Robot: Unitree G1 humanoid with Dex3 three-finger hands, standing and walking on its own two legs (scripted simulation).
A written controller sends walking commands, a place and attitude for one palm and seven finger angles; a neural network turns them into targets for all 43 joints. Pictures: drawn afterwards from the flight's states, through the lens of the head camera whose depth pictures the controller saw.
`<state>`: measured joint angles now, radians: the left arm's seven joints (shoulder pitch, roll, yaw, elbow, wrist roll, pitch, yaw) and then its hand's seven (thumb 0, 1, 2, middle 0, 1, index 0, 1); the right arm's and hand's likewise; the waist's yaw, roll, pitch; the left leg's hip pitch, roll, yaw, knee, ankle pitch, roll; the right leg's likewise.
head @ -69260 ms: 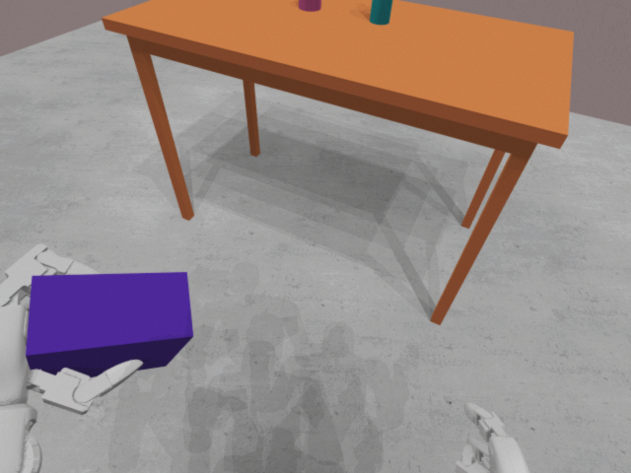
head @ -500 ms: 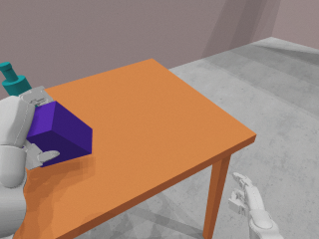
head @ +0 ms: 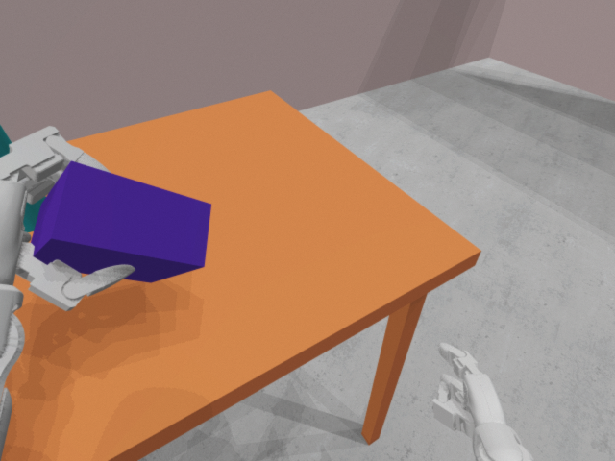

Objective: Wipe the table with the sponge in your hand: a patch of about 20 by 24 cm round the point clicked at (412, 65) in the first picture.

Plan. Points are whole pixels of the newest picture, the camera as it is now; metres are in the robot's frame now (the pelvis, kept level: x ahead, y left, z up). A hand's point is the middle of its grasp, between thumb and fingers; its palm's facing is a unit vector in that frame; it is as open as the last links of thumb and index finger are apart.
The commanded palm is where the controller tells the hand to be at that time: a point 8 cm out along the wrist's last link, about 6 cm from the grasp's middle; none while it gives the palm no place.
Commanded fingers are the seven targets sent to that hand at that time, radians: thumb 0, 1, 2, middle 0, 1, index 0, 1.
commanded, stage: step back with the hand held close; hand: left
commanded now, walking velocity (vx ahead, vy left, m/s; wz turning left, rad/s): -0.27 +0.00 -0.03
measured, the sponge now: (140, 238) +0.25 +0.21 +0.22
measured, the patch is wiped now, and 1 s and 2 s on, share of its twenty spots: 0.90 0.90 0.90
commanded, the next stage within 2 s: stop stepping back and stand still in 1.16 s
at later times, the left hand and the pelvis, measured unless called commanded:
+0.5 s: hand (62, 244) +0.19 +0.23 +0.27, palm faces +0.42 -0.79 -0.46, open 10.4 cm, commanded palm +0.14 +0.30 +0.30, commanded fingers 0.00 0.10 1.30 -1.20 -1.60 -1.20 -1.60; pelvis -0.02 +0.02 -0.01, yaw +1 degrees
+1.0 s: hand (17, 340) +0.10 +0.18 +0.30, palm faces +0.38 -0.83 -0.40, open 10.4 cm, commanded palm +0.06 +0.27 +0.30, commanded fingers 0.00 0.10 1.30 -1.20 -1.60 -1.20 -1.60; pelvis -0.11 -0.01 +0.00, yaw -2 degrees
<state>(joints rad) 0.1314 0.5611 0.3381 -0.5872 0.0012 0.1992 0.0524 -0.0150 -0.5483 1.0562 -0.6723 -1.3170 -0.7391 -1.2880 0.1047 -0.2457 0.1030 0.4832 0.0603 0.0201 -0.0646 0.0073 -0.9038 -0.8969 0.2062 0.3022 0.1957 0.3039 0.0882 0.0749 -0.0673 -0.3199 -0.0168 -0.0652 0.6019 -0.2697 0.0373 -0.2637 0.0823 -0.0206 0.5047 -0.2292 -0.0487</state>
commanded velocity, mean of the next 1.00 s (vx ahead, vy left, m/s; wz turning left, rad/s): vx -0.32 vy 0.00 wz -0.01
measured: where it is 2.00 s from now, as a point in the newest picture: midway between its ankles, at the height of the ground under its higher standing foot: outside the picture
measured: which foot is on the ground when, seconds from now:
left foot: down 0.00-0.86, up 0.88-1.00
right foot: down 0.00-0.52, up 0.54-0.82, down 0.84-1.00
